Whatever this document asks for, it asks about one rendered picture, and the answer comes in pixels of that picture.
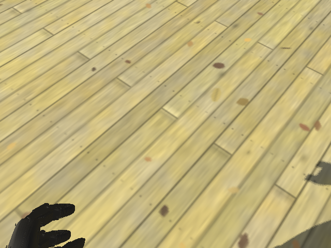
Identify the robot left hand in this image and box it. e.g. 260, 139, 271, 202
6, 203, 85, 248

